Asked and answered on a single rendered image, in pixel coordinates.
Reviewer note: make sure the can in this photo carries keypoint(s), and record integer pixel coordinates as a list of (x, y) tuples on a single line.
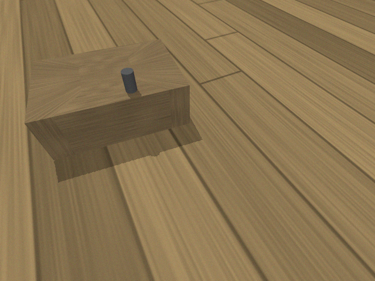
[(129, 80)]

